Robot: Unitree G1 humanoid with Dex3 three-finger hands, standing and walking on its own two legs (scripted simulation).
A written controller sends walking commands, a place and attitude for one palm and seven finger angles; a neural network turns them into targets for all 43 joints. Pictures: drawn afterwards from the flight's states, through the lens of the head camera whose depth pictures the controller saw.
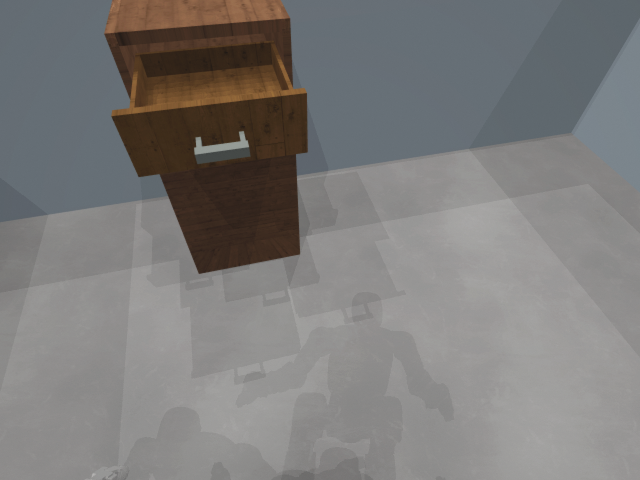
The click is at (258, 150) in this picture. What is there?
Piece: drawer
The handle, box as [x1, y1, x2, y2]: [194, 131, 250, 163]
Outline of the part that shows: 243,131 239,132 240,140 238,142 202,146 200,137 195,137 196,146 194,148 194,152 197,163 250,156 247,140 244,138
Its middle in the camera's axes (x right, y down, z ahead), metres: -0.19 -0.18 +0.74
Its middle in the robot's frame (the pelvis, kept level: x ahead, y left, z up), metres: +0.68 +0.23 +0.02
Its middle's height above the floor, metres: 0.79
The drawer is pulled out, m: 0.28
